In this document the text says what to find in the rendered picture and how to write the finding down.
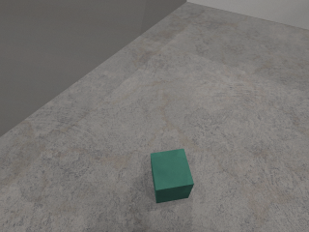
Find carton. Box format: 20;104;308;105
150;148;194;204

